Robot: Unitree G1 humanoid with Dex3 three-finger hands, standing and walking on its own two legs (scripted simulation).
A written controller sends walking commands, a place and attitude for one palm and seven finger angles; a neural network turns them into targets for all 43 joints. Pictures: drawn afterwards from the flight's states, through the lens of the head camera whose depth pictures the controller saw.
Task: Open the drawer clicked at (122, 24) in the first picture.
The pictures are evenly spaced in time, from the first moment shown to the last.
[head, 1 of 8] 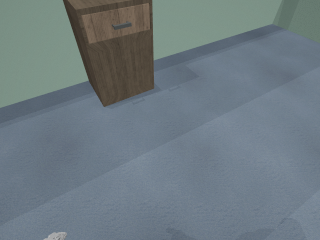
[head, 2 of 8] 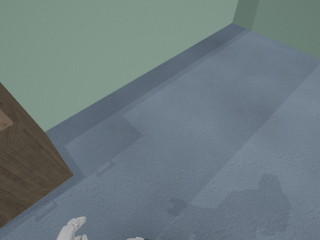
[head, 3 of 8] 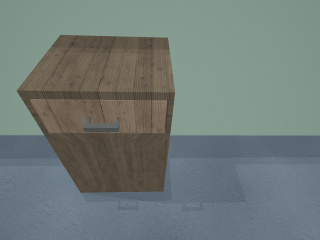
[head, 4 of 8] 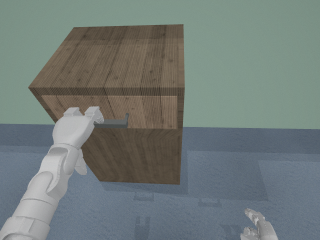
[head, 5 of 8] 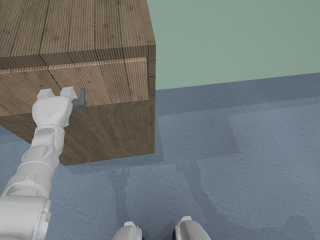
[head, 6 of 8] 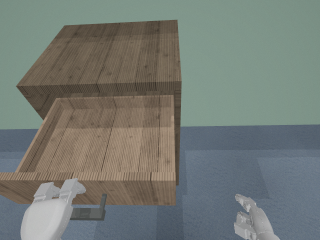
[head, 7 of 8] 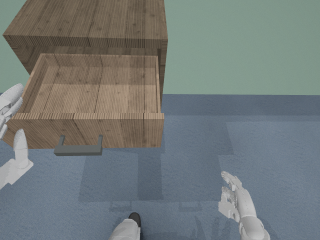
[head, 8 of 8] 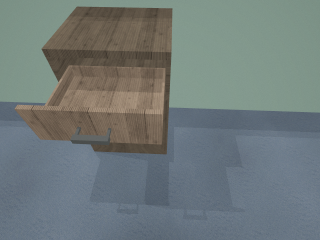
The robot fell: no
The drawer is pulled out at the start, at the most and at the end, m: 0.00 0.30 0.30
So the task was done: yes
